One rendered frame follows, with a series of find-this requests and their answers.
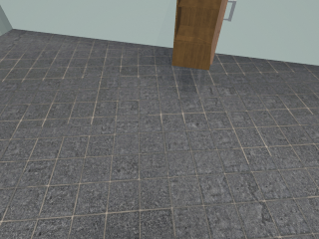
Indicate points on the cupboard door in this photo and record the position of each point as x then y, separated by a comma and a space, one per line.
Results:
219, 22

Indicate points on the handle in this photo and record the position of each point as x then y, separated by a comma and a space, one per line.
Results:
231, 10

